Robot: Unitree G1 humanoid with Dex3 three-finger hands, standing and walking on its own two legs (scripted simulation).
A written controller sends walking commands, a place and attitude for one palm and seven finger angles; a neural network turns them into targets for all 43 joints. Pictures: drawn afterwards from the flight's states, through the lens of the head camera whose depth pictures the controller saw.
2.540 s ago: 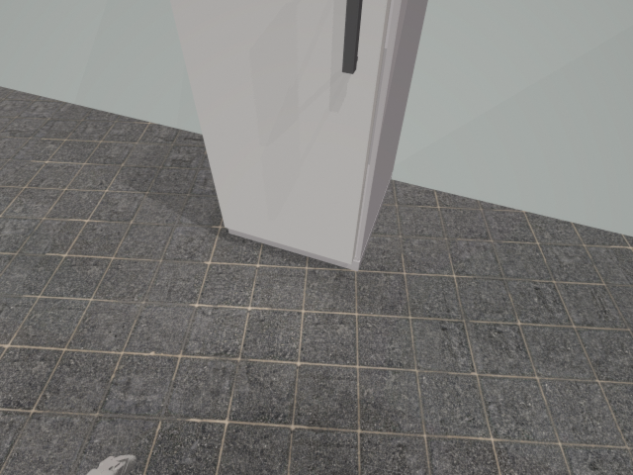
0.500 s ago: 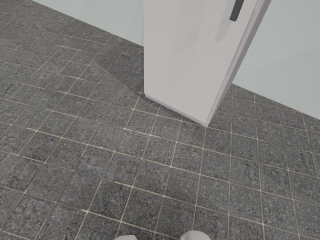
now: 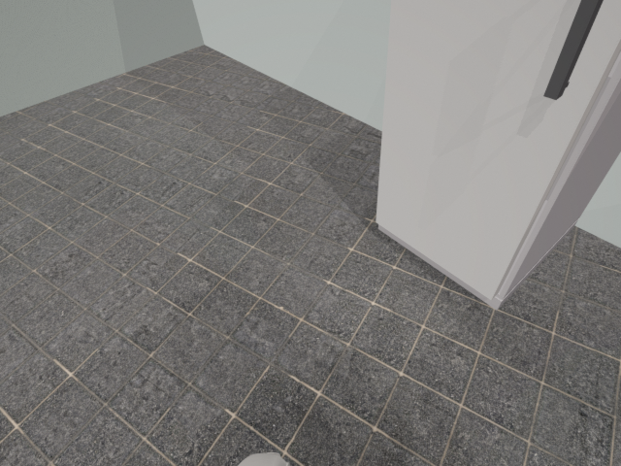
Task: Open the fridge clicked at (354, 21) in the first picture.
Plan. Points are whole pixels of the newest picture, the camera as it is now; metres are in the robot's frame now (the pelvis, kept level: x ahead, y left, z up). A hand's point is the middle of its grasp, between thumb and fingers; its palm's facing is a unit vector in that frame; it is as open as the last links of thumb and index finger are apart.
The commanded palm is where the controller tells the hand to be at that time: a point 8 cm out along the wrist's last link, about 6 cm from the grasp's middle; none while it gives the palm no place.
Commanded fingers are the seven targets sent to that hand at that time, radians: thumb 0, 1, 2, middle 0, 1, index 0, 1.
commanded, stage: walk to a spot facing it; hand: right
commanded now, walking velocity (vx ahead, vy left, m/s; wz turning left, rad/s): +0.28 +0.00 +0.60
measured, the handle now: (589, 16) +0.81 -0.49 +0.21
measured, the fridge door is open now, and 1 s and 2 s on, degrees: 0 0 0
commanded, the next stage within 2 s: turn to face it in 1.20 s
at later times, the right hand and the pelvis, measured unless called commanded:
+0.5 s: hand (351, 361) +0.34 -0.04 -0.19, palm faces -0.37 +0.92 -0.15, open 7.4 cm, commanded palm none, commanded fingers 0.00 -0.90 -0.90 0.20 0.30 0.20 0.30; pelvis +0.14 +0.07 -0.03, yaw +18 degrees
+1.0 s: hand (379, 322) +0.42 -0.10 -0.19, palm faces -0.43 +0.89 -0.16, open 7.4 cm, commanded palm none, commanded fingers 0.00 -0.90 -0.90 0.20 0.30 0.20 0.30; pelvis +0.35 +0.08 -0.01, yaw +32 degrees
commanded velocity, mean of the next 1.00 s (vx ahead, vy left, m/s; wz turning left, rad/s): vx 0.29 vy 0.00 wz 0.50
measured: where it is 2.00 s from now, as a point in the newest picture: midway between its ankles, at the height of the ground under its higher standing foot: (277, 406)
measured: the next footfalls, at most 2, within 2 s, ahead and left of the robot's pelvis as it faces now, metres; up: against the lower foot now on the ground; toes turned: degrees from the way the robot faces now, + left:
left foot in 0.42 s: +0.23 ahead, +0.18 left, +0.00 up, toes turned +24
right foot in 0.86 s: +0.44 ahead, +0.02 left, +0.00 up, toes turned +19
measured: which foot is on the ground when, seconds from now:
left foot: up 0.00-0.40, down 0.42-0.88, up 0.90-1.00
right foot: down 0.00-0.42, up 0.44-0.84, down 0.86-1.00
